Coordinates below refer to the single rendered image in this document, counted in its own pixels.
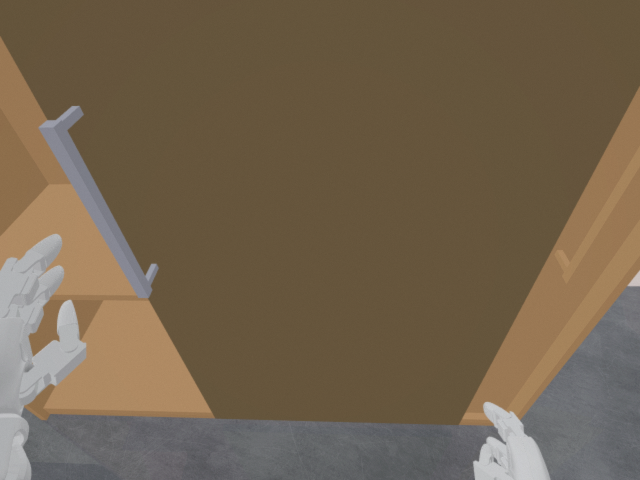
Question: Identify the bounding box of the robot left forearm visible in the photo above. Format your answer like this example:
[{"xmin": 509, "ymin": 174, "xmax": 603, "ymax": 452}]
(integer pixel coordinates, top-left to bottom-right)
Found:
[{"xmin": 0, "ymin": 413, "xmax": 31, "ymax": 480}]

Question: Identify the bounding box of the handle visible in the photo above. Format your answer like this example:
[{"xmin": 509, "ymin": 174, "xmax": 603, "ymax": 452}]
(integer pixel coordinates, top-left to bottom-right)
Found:
[
  {"xmin": 38, "ymin": 106, "xmax": 159, "ymax": 298},
  {"xmin": 562, "ymin": 146, "xmax": 640, "ymax": 284}
]

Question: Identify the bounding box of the wardrobe door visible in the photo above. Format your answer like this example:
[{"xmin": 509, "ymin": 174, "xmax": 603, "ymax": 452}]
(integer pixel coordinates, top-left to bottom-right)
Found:
[
  {"xmin": 465, "ymin": 86, "xmax": 640, "ymax": 413},
  {"xmin": 0, "ymin": 0, "xmax": 640, "ymax": 425}
]

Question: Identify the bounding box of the right robot hand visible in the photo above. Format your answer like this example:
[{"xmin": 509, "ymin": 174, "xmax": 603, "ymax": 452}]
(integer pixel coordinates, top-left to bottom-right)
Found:
[{"xmin": 473, "ymin": 402, "xmax": 550, "ymax": 480}]

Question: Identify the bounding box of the left robot hand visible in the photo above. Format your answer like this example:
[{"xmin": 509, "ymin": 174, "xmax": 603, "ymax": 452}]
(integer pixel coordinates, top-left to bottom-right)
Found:
[{"xmin": 0, "ymin": 234, "xmax": 86, "ymax": 416}]

